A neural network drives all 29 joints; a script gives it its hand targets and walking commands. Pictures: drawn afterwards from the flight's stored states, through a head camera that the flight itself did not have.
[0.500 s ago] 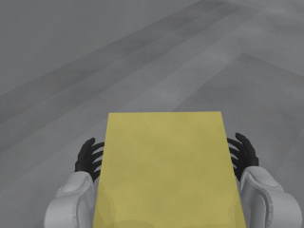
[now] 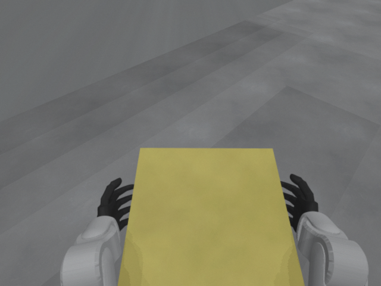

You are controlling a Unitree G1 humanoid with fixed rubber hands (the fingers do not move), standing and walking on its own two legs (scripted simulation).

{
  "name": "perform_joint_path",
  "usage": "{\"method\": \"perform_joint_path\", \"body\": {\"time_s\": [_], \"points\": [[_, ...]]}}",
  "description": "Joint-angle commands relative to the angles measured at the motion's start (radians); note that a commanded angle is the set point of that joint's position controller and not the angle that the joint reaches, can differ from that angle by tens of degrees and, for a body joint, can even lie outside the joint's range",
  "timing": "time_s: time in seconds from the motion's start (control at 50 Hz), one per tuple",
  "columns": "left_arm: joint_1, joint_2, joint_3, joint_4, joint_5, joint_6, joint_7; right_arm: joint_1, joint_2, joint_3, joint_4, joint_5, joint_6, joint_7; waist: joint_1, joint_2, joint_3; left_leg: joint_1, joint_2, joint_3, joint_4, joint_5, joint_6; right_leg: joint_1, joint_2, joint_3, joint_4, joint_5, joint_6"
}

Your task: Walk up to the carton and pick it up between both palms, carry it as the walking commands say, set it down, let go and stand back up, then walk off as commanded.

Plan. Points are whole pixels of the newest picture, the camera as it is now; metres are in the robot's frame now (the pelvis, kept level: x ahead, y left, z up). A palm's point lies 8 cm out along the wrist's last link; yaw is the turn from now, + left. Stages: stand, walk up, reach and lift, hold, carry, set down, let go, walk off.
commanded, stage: carry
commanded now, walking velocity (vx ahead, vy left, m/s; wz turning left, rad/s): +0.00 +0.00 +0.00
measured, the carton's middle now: (205, 227) +0.26 -0.01 +0.01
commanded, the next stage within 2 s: hold in 0.98 s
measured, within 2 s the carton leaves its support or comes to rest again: neither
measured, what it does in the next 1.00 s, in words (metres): stands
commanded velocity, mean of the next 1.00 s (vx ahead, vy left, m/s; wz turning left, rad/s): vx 0.00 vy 0.00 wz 0.00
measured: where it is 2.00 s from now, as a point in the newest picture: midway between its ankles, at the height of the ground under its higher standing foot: outside the picture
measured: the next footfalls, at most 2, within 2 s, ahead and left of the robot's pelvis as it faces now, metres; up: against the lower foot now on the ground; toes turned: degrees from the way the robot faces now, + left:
none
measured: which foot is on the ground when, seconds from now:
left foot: down 0.00-1.00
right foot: down 0.00-1.00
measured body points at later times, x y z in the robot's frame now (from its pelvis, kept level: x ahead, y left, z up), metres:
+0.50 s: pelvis +0.00 +0.00 +0.00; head +0.00 +0.02 +0.45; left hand +0.27 +0.17 +0.05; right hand +0.26 -0.18 +0.07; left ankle +0.05 +0.10 -0.74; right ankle +0.02 -0.10 -0.74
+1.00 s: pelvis +0.00 +0.00 +0.00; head +0.00 +0.02 +0.45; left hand +0.28 +0.17 +0.04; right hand +0.28 -0.18 +0.05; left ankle +0.05 +0.10 -0.74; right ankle +0.02 -0.10 -0.74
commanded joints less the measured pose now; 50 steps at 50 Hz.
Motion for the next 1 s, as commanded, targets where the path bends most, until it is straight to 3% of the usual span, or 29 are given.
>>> {"method": "perform_joint_path", "body": {"time_s": [0.0, 0.02, 0.08, 0.1, 0.14, 0.18, 0.22, 0.28, 0.3, 0.36, 0.38, 0.4, 0.44, 0.48, 0.5, 0.52, 0.56, 0.64, 0.66, 0.7, 0.76, 0.78, 0.84, 0.86, 0.88, 0.92, 0.94, 0.96, 0.98], "points": [[-0.466, -0.631, -0.681, -0.056, -0.287, -0.063, -0.062, -0.461, 0.627, 0.713, -0.092, 0.289, -0.046, 0.084, 0.014, 0.041, -0.296, 0.13, 0.081, -0.09, -0.063, -0.107, -0.008, -0.021, -0.154, 0.141, -0.13, 0.103, -0.08], [-0.467, -0.594, -0.643, -0.001, -0.26, -0.075, -0.063, -0.451, 0.594, 0.678, -0.029, 0.262, -0.057, 0.086, 0.013, 0.027, -0.316, 0.139, 0.083, -0.091, -0.047, -0.095, -0.007, -0.018, -0.158, 0.144, -0.129, 0.122, -0.084], [-0.449, -0.578, -0.637, 0.02, -0.247, -0.096, -0.063, -0.426, 0.574, 0.664, 0.002, 0.248, -0.078, 0.088, 0.011, 0.065, -0.317, 0.157, 0.092, -0.095, -0.069, -0.039, -0.003, -0.023, -0.143, 0.11, -0.096, 0.191, -0.077], [-0.456, -0.564, -0.612, 0.075, -0.229, -0.107, -0.066, -0.437, 0.555, 0.637, 0.052, 0.228, -0.09, 0.089, 0.011, 0.053, -0.322, 0.164, 0.097, -0.095, -0.07, -0.031, -0.001, -0.024, -0.141, 0.104, -0.086, 0.196, -0.078], [-0.456, -0.594, -0.636, 0.05, -0.241, -0.117, -0.066, -0.451, 0.576, 0.66, 0.007, 0.248, -0.102, 0.09, 0.012, 0.08, -0.313, 0.155, 0.101, -0.099, -0.084, -0.003, 0.001, -0.02, -0.142, 0.096, -0.072, 0.218, -0.079], [-0.464, -0.566, -0.606, 0.1, -0.217, -0.136, -0.068, -0.459, 0.551, 0.63, 0.06, 0.227, -0.124, 0.094, 0.014, 0.093, -0.315, 0.149, 0.109, -0.103, -0.093, -0.019, 0.008, -0.022, -0.129, 0.088, -0.068, 0.193, -0.076], [-0.49, -0.608, -0.641, 0.036, -0.247, -0.152, -0.071, -0.477, 0.595, 0.662, -0.002, 0.248, -0.139, 0.095, 0.014, 0.057, -0.342, 0.148, 0.105, -0.094, -0.071, -0.028, 0.001, -0.001, -0.136, 0.093, -0.073, 0.215, -0.077], [-0.471, -0.552, -0.595, 0.124, -0.206, -0.172, -0.07, -0.447, 0.542, 0.61, 0.102, 0.212, -0.157, 0.097, 0.014, 0.082, -0.315, 0.14, 0.102, -0.095, -0.087, -0.046, 0.004, -0.03, -0.134, 0.097, -0.074, 0.194, -0.078], [-0.472, -0.593, -0.624, 0.081, -0.229, -0.171, -0.072, -0.464, 0.571, 0.642, 0.033, 0.232, -0.161, 0.096, 0.015, 0.074, -0.329, 0.14, 0.105, -0.102, -0.09, -0.049, 0.009, -0.02, -0.131, 0.092, -0.067, 0.188, -0.078], [-0.472, -0.532, -0.566, 0.178, -0.184, -0.199, -0.075, -0.451, 0.527, 0.586, 0.155, 0.191, -0.184, 0.101, 0.016, 0.07, -0.324, 0.128, 0.101, -0.099, -0.086, -0.065, 0.008, -0.026, -0.132, 0.102, -0.074, 0.19, -0.077], [-0.502, -0.567, -0.603, 0.104, -0.206, -0.208, -0.075, -0.478, 0.568, 0.625, 0.094, 0.22, -0.191, 0.105, 0.015, 0.088, -0.318, 0.136, 0.098, -0.1, -0.097, -0.061, 0.004, -0.037, -0.133, 0.094, -0.069, 0.175, -0.076], [-0.484, -0.545, -0.571, 0.168, -0.184, -0.217, -0.078, -0.477, 0.536, 0.595, 0.134, 0.198, -0.203, 0.105, 0.015, 0.089, -0.323, 0.143, 0.104, -0.097, -0.091, -0.046, 0.004, -0.043, -0.131, 0.09, -0.067, 0.19, -0.075], [-0.512, -0.563, -0.598, 0.127, -0.199, -0.234, -0.078, -0.473, 0.56, 0.603, 0.125, 0.202, -0.216, 0.107, 0.015, 0.112, -0.332, 0.15, 0.113, -0.111, -0.108, -0.039, 0.01, -0.046, -0.12, 0.081, -0.052, 0.19, -0.071], [-0.495, -0.535, -0.562, 0.195, -0.171, -0.247, -0.08, -0.471, 0.525, 0.573, 0.166, 0.181, -0.233, 0.108, 0.017, 0.116, -0.325, 0.128, 0.116, -0.114, -0.119, -0.057, 0.013, -0.037, -0.12, 0.076, -0.05, 0.178, -0.066], [-0.511, -0.596, -0.624, 0.081, -0.219, -0.243, -0.078, -0.494, 0.592, 0.641, 0.046, 0.229, -0.228, 0.105, 0.017, 0.084, -0.332, 0.136, 0.11, -0.11, -0.104, -0.066, 0.011, -0.039, -0.12, 0.084, -0.066, 0.176, -0.068], [-0.481, -0.531, -0.55, 0.221, -0.165, -0.248, -0.081, -0.478, 0.521, 0.573, 0.168, 0.178, -0.235, 0.106, 0.019, 0.092, -0.328, 0.119, 0.111, -0.108, -0.099, -0.085, 0.013, -0.037, -0.121, 0.086, -0.065, 0.171, -0.07], [-0.5, -0.535, -0.564, 0.192, -0.174, -0.261, -0.082, -0.483, 0.533, 0.58, 0.154, 0.184, -0.248, 0.107, 0.017, 0.1, -0.339, 0.12, 0.103, -0.107, -0.094, -0.08, 0.01, -0.03, -0.13, 0.094, -0.067, 0.182, -0.072], [-0.493, -0.484, -0.52, 0.266, -0.135, -0.304, -0.087, -0.465, 0.493, 0.535, 0.251, 0.149, -0.286, 0.117, 0.016, 0.1, -0.338, 0.133, 0.102, -0.105, -0.087, -0.045, 0.008, -0.036, -0.136, 0.099, -0.065, 0.2, -0.066], [-0.511, -0.538, -0.568, 0.184, -0.171, -0.304, -0.09, -0.509, 0.546, 0.593, 0.141, 0.188, -0.288, 0.117, 0.016, 0.076, -0.334, 0.139, 0.096, -0.104, -0.085, -0.05, 0.007, -0.043, -0.139, 0.107, -0.073, 0.193, -0.068], [-0.514, -0.514, -0.522, 0.279, -0.138, -0.315, -0.093, -0.5, 0.522, 0.545, 0.239, 0.154, -0.299, 0.119, 0.018, 0.091, -0.338, 0.128, 0.094, -0.104, -0.085, -0.058, 0.006, -0.038, -0.137, 0.102, -0.068, 0.177, -0.068], [-0.514, -0.509, -0.531, 0.266, -0.138, -0.33, -0.094, -0.503, 0.52, 0.549, 0.224, 0.156, -0.315, 0.123, 0.018, 0.115, -0.34, 0.142, 0.1, -0.11, -0.107, -0.061, 0.01, -0.05, -0.132, 0.089, -0.064, 0.164, -0.065], [-0.497, -0.466, -0.494, 0.338, -0.109, -0.339, -0.096, -0.474, 0.484, 0.51, 0.316, 0.123, -0.322, 0.124, 0.018, 0.121, -0.328, 0.133, 0.102, -0.116, -0.106, -0.059, 0.014, -0.053, -0.13, 0.092, -0.064, 0.167, -0.064], [-0.518, -0.491, -0.526, 0.268, -0.129, -0.361, -0.095, -0.5, 0.512, 0.541, 0.247, 0.15, -0.344, 0.128, 0.017, 0.107, -0.333, 0.141, 0.1, -0.107, -0.089, -0.052, 0.011, -0.052, -0.138, 0.099, -0.071, 0.179, -0.063], [-0.506, -0.484, -0.513, 0.313, -0.12, -0.366, -0.099, -0.499, 0.501, 0.527, 0.278, 0.139, -0.351, 0.13, 0.016, 0.109, -0.345, 0.152, 0.097, -0.107, -0.094, -0.031, 0.007, -0.051, -0.14, 0.094, -0.066, 0.188, -0.06], [-0.528, -0.499, -0.519, 0.288, -0.132, -0.371, -0.1, -0.525, 0.52, 0.538, 0.249, 0.152, -0.358, 0.129, 0.017, 0.103, -0.331, 0.14, 0.092, -0.104, -0.097, -0.045, 0.006, -0.052, -0.137, 0.096, -0.068, 0.174, -0.061], [-0.5, -0.454, -0.483, 0.36, -0.102, -0.386, -0.103, -0.486, 0.48, 0.503, 0.327, 0.12, -0.37, 0.132, 0.016, 0.101, -0.343, 0.15, 0.093, -0.1, -0.08, -0.036, 0.008, -0.048, -0.14, 0.098, -0.069, 0.199, -0.06], [-0.527, -0.475, -0.506, 0.298, -0.122, -0.392, -0.099, -0.518, 0.499, 0.521, 0.268, 0.146, -0.375, 0.131, 0.016, 0.134, -0.335, 0.151, 0.097, -0.109, -0.097, -0.033, 0.008, -0.064, -0.136, 0.095, -0.061, 0.176, -0.058], [-0.532, -0.497, -0.534, 0.283, -0.134, -0.388, -0.101, -0.491, 0.525, 0.54, 0.271, 0.145, -0.37, 0.132, 0.016, 0.106, -0.34, 0.139, 0.098, -0.11, -0.097, -0.035, 0.008, -0.05, -0.135, 0.088, -0.063, 0.174, -0.058], [-0.313, -0.151, -0.267, 0.634, 0.008, -0.413, -0.084, -0.363, 0.264, 0.379, 0.578, 0.037, -0.39, 0.11, 0.178, 0.147, -0.08, 0.22, -0.106, -0.249, -0.111, 0.017, 0.046, 0.016, -0.034, 0.109, -0.171, 0.008, -0.039]]}}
